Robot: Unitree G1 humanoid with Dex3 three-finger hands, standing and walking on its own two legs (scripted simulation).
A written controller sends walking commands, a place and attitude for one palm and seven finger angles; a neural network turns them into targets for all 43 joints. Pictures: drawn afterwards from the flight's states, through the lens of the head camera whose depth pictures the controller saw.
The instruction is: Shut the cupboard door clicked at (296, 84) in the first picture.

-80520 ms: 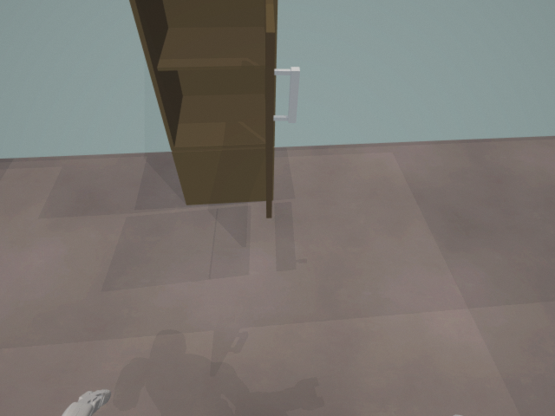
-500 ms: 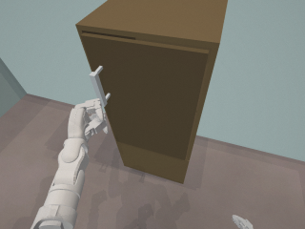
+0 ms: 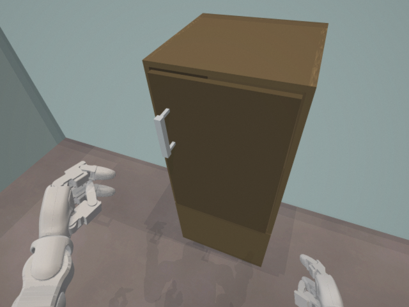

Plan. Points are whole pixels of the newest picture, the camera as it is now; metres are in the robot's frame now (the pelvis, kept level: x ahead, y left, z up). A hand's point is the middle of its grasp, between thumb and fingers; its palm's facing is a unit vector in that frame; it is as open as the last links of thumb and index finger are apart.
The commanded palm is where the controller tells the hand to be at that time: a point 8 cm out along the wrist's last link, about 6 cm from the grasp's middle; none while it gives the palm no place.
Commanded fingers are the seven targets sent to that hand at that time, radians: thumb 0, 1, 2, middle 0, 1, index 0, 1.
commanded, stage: draw the hand back to the body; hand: left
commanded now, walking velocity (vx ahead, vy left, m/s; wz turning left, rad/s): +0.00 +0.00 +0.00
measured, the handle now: (166, 133) +0.56 +0.17 +0.02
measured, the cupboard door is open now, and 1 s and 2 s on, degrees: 0 0 0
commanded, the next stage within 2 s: step back with the hand held close in 0.64 s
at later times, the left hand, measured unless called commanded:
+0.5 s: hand (46, 222) +0.20 +0.26 +0.15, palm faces +0.49 -0.78 -0.40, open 7.3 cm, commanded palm +0.15 +0.30 +0.17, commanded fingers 0.00 0.90 0.90 -0.20 -0.30 -0.20 -0.30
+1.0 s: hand (53, 225) +0.20 +0.26 +0.14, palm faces +0.39 -0.79 -0.48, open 7.4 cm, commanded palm +0.14 +0.30 +0.17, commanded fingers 0.00 0.90 0.90 -0.20 -0.30 -0.20 -0.30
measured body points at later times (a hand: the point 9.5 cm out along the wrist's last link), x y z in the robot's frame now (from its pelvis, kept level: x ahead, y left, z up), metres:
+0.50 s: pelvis +0.01 -0.01 +0.00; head +0.00 -0.04 +0.45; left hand +0.17 +0.30 +0.17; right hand +0.20 -0.22 -0.09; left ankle +0.01 +0.09 -0.74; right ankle -0.02 -0.12 -0.74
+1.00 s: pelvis +0.00 +0.00 +0.00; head +0.01 -0.03 +0.45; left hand +0.17 +0.30 +0.17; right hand +0.18 -0.25 -0.10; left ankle +0.01 +0.09 -0.74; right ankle -0.02 -0.12 -0.74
